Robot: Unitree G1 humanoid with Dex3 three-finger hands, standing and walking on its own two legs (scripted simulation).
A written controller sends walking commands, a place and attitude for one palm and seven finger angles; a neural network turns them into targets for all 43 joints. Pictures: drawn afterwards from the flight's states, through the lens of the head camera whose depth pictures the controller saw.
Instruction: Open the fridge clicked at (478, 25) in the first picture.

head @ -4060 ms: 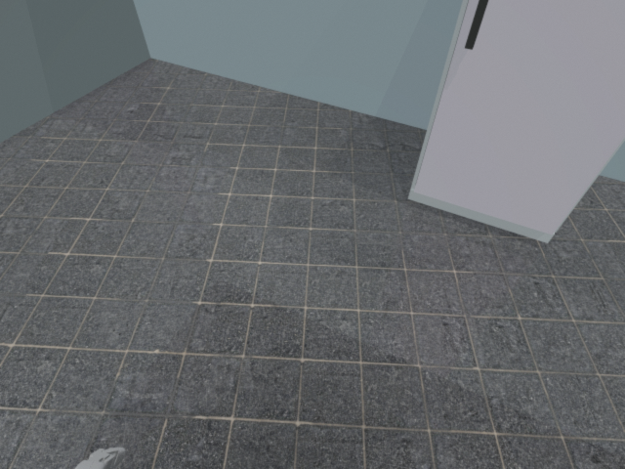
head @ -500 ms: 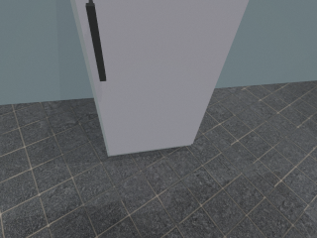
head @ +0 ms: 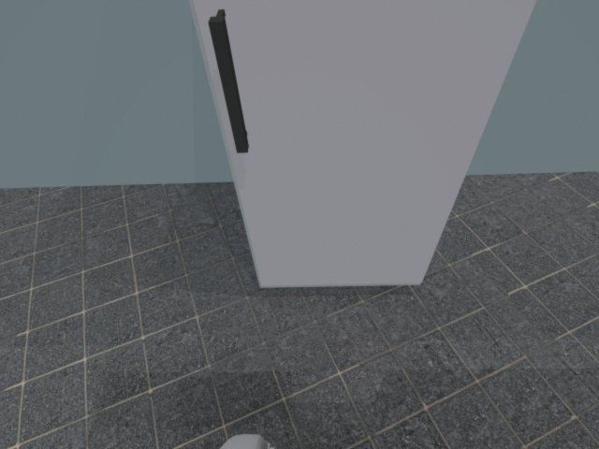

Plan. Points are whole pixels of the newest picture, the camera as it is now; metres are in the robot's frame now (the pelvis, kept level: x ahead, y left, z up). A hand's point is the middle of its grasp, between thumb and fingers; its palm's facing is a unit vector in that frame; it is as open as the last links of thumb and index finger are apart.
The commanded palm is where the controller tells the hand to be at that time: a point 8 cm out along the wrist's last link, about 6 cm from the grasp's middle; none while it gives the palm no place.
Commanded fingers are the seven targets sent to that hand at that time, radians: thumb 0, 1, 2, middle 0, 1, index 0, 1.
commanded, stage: take the last steps up to it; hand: left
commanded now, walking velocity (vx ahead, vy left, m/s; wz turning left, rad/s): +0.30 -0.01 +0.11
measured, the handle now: (233, 88) +0.72 +0.16 +0.12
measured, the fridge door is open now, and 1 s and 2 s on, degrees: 0 0 0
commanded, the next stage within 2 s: come to a stop and stand still in 0.80 s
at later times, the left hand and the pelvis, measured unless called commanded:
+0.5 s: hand out of the picture +0.08 +0.20 -0.17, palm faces +0.08 -0.98 -0.19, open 7.4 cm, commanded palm none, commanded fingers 0.00 0.90 0.90 -0.20 -0.30 -0.20 -0.30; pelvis +0.07 +0.01 +0.00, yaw +3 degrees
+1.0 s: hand (200, 424) +0.19 +0.19 -0.20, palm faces +0.12 -0.99 -0.11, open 7.4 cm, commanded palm none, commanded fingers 0.00 0.90 0.90 -0.20 -0.30 -0.20 -0.30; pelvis +0.22 +0.04 -0.01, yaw +3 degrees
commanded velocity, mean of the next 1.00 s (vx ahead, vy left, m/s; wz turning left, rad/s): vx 0.18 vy -0.05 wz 0.00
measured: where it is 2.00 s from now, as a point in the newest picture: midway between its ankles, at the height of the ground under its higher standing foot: outside the picture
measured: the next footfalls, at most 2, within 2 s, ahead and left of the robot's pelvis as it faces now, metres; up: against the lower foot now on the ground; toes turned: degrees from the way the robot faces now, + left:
left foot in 0.20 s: +0.01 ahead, +0.14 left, +0.00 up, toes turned +8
right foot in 0.54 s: +0.20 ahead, -0.11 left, +0.00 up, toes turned -5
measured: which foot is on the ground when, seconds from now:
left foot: up 0.00-0.18, down 0.20-0.54, up 0.56-0.88, down 0.90-1.00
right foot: down 0.00-0.20, up 0.22-0.52, down 0.54-0.90, up 0.92-1.00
